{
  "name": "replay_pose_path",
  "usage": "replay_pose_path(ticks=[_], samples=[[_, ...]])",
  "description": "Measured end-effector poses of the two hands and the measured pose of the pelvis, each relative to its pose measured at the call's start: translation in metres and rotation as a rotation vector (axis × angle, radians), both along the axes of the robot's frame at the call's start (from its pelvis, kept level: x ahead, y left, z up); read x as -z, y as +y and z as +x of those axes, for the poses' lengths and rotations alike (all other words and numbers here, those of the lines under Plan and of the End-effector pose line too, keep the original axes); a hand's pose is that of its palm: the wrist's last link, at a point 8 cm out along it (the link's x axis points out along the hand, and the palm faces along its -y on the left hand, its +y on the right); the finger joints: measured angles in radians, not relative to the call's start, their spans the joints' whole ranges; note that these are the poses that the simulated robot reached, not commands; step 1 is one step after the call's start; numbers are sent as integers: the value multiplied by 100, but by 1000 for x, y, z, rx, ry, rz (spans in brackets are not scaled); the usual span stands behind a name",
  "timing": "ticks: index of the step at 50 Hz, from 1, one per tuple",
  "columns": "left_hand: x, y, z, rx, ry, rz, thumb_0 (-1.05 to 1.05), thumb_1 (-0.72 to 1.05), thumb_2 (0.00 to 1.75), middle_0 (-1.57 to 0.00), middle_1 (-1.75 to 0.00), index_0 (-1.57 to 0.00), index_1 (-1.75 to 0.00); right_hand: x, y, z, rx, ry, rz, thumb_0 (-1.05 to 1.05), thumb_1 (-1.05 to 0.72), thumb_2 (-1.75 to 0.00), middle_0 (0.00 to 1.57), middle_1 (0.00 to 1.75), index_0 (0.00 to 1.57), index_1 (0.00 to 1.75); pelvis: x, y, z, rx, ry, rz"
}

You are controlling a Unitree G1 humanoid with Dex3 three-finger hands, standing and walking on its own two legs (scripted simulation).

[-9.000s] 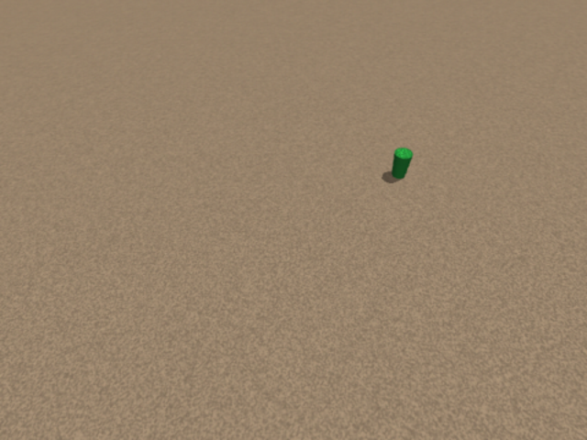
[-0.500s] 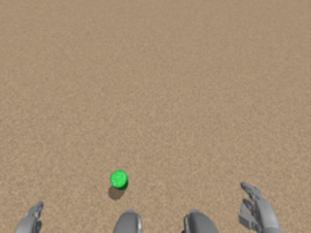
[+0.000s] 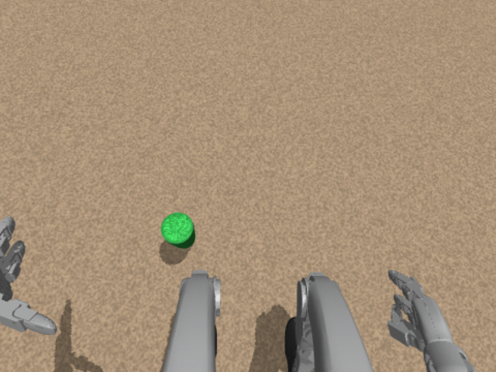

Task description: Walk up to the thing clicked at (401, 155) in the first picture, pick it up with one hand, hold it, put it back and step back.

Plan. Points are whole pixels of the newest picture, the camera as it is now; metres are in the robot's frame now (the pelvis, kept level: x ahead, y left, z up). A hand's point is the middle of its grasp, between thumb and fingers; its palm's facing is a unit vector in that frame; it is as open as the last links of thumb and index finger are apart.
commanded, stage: go down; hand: left
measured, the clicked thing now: (181, 233) +0.42 +0.22 -0.48
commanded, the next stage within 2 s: approach in 1.74 s
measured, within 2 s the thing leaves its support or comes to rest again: neither
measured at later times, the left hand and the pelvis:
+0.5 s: hand (42, 256) +0.29 +0.39 -0.13, palm faces +0.20 -0.97 -0.13, open 17.5 cm; pelvis -0.03 +0.00 -0.09, yaw -2 degrees
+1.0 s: hand (43, 248) +0.31 +0.40 -0.15, palm faces +0.20 -0.97 -0.10, open 17.6 cm; pelvis -0.04 +0.00 -0.14, yaw -3 degrees
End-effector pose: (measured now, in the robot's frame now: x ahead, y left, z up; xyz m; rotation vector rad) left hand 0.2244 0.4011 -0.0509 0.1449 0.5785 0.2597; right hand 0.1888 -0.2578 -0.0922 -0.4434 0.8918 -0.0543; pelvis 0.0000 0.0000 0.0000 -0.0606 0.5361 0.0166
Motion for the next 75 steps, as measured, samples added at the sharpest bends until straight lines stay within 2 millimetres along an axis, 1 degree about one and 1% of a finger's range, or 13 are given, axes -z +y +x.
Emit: replay_pose_path(ticks=[5, 10, 16, 23, 38, 48, 61, 75], samples=[[17, 9, 8, 8, -61, -3, -1, -57, 4, -5, -5, -6, -4, 31, -1, -17, -1, 42, -4, 1, -89, -89, 20, 30, 20, 30, 25, -2, -11, 4, 20, -5], [30, 17, 17, 8, -115, -10, -1, -56, 6, -4, -6, -5, -4, 54, -4, -31, 0, 65, -12, 1, -89, -89, 21, 30, 20, 30, 46, -3, -20, 6, 34, -10], [44, 24, 28, 25, -160, -19, -1, -55, 7, -3, -7, -4, -5, 75, -9, -43, 0, 84, -29, 1, -88, -89, 21, 30, 20, 30, 67, -4, -26, 12, 42, -17], [58, 30, 37, 37, -209, -29, -1, -56, 8, -3, -8, -4, -7, 91, -15, -49, -7, 96, -54, 1, -88, -90, 21, 30, 20, 30, 87, -3, -30, 18, 46, -25], [79, 42, 48, 52, -286, -37, -1, -60, 9, -3, -10, -4, -9, 119, -16, -52, -33, 96, -79, 1, -89, -90, 21, 30, 20, 30, 120, 0, -37, 22, 36, -36], [87, 47, 55, 54, -321, -40, -1, -60, 9, -3, -10, -4, -9, 136, -15, -61, -41, 112, -80, 1, -89, -90, 21, 30, 20, 30, 137, 1, -41, 26, 25, -40], [93, 52, 61, 59, -353, -40, -1, -59, 8, -3, -10, -5, -8, 147, -17, -76, -37, 139, -84, 1, -89, -90, 21, 30, 20, 30, 151, 1, -45, 29, 15, -43], [101, 59, 68, 58, -378, -43, -1, -56, 8, -3, -8, -4, -7, 152, -17, -76, -41, 154, -96, 1, -89, -90, 21, 30, 20, 30, 160, 4, -44, 29, 19, -51]])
